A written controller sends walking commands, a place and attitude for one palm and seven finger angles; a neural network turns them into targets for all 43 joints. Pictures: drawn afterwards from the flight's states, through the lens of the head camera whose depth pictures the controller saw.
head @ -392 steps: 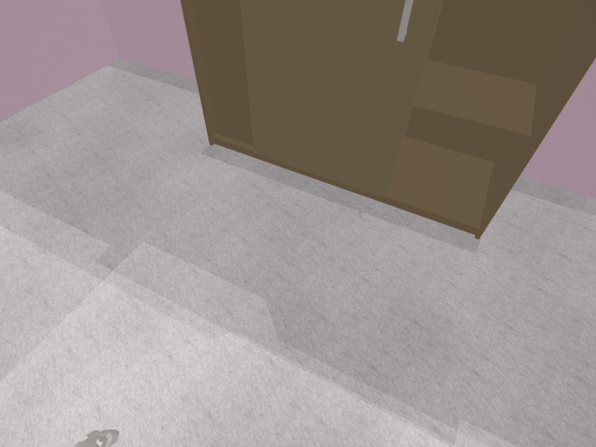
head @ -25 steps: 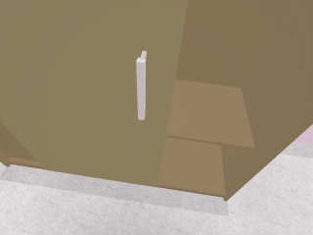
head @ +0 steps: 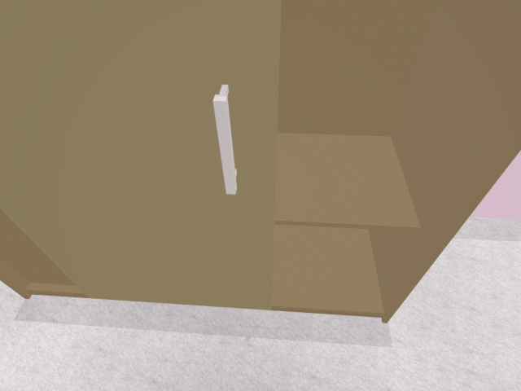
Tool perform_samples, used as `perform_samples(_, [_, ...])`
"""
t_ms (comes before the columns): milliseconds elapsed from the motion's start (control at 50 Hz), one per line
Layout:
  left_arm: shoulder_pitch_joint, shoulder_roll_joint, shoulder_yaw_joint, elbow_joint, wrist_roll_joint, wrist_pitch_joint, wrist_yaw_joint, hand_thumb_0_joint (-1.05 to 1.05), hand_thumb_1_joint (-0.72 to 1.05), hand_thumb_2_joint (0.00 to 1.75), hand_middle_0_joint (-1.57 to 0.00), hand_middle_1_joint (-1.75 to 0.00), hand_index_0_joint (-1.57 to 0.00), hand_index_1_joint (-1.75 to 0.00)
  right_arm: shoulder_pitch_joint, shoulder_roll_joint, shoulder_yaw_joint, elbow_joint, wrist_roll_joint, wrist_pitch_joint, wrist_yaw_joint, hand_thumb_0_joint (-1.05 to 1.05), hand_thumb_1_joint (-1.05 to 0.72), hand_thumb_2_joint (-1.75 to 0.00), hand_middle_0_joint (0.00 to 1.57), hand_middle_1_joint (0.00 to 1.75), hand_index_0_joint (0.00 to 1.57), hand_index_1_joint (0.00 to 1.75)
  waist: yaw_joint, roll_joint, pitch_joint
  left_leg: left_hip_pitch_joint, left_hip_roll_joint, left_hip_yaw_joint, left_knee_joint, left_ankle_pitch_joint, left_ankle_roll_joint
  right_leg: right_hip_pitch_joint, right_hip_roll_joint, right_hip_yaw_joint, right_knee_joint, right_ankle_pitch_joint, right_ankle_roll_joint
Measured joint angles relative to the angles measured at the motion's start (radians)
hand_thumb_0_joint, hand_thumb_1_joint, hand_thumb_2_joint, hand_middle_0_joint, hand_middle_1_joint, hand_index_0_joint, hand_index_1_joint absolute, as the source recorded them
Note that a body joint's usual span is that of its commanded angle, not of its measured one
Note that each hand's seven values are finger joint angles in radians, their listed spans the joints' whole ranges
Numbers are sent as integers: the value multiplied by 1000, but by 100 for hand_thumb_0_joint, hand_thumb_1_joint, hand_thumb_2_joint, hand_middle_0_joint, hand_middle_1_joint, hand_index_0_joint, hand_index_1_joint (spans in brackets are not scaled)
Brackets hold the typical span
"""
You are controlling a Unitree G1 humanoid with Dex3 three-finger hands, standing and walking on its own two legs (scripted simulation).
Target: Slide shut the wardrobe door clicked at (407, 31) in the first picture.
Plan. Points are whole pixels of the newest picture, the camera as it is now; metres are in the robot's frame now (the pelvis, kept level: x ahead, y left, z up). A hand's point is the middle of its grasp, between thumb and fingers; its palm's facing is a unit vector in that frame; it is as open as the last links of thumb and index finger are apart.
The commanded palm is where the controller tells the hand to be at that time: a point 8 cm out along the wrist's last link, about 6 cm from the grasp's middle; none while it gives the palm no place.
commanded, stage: come to a stop and stand still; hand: left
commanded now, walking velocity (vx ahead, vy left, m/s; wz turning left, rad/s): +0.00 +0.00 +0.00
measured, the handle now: (228, 143) +0.50 +0.08 +0.11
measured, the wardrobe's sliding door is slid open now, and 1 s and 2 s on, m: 0.42 0.42 0.42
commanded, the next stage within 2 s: look again from close up in 1.20 s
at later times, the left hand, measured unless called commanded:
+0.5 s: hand out of the picture -0.02 +0.17 -0.16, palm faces -0.03 -0.98 -0.20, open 7.4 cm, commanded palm none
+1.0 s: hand out of the picture +0.03 +0.16 -0.16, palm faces -0.01 -0.98 -0.22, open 7.4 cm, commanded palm none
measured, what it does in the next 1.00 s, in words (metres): stands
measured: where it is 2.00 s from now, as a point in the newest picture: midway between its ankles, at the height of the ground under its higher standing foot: outside the picture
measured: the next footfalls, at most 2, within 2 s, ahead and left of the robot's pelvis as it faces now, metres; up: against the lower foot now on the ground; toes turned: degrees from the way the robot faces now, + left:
none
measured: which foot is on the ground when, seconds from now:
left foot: down 0.00-1.00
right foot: down 0.00-1.00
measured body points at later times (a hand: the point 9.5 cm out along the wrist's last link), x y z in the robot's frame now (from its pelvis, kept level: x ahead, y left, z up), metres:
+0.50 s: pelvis +0.00 +0.00 +0.01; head +0.02 -0.01 +0.46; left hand -0.02 +0.22 -0.15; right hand -0.01 -0.23 -0.15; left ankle +0.02 +0.09 -0.73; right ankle -0.04 -0.12 -0.73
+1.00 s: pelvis +0.02 -0.02 +0.01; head +0.03 -0.02 +0.46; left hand +0.03 +0.21 -0.14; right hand +0.05 -0.25 -0.15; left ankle +0.02 +0.09 -0.73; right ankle -0.04 -0.12 -0.73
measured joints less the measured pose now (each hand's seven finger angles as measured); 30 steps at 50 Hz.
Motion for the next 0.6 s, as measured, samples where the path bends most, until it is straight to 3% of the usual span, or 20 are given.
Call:
perform_samples(300, [70, -14, -24, 69, 1, 5, -24, 1, 91, 89, -20, -30, -20, -30, 87, -12, 23, 93, 1, -4, 10, 0, -91, -90, 20, 30, 20, 30, 1, -23, -11, 23, -17, 19, -126, 82, 2, -10, -13, 18, -67, 57, 1])
perform_samples(600, [104, -41, -35, 177, -1, -8, -18, 1, 91, 89, -20, -30, -20, -30, 30, 16, 33, 163, 13, -25, -4, 0, -91, -90, 20, 30, 20, 30, 24, -50, -1, 71, -7, 17, -162, 76, -12, 45, -1, 18, -122, 62, -7])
